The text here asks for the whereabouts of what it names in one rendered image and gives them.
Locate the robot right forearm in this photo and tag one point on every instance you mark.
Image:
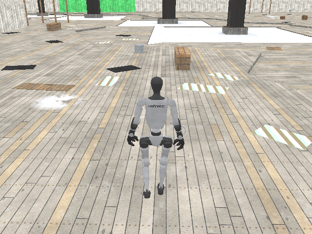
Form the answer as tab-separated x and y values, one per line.
178	130

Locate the right robot upper arm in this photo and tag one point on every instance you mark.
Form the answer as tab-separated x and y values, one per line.
173	110

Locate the left robot hand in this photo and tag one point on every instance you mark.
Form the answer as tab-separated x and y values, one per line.
129	139

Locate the right robot hand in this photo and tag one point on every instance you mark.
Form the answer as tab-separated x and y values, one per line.
181	143

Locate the right robot shin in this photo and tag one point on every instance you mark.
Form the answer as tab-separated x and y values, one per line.
162	173

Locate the humanoid robot torso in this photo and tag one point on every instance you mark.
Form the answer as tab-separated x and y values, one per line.
156	115

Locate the robot left forearm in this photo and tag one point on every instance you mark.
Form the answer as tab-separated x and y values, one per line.
132	129

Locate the left robot upper arm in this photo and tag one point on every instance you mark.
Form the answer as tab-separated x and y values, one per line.
141	102

